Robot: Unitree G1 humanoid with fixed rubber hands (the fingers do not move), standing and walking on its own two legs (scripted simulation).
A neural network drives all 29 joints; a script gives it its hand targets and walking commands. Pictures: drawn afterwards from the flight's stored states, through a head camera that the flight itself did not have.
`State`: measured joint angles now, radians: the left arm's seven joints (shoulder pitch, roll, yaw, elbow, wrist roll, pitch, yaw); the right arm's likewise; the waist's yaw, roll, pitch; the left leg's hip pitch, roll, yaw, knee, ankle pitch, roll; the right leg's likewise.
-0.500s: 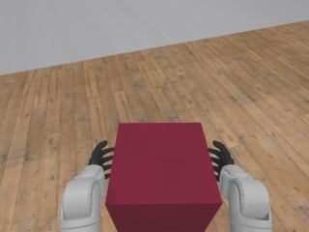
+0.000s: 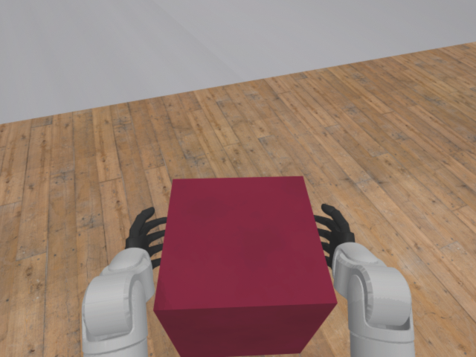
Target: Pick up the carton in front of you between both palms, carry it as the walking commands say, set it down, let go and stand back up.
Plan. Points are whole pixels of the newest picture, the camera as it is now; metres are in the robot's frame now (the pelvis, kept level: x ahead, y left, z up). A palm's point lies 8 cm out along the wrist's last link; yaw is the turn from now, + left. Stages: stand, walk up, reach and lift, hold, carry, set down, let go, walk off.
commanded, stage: carry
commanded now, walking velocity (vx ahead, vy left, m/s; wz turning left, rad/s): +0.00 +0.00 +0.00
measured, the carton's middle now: (240, 271) +0.28 +0.01 +0.00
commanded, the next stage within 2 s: hold in 1.46 s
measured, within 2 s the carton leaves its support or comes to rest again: neither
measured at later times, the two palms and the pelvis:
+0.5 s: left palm (164, 213) +0.34 +0.13 +0.08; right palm (344, 214) +0.35 -0.17 +0.08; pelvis +0.08 -0.02 +0.00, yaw +1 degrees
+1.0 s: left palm (168, 241) +0.31 +0.13 +0.04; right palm (345, 241) +0.31 -0.17 +0.04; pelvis +0.05 -0.03 +0.00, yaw +0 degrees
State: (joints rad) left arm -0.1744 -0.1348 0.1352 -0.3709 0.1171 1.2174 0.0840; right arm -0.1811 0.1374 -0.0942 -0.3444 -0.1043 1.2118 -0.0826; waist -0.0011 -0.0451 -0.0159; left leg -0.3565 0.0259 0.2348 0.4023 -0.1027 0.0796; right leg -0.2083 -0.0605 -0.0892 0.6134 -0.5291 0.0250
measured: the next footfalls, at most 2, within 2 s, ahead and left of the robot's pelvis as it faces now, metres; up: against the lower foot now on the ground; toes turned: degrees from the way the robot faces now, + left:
right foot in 0.04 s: +0.02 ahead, -0.13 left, +0.00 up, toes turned -4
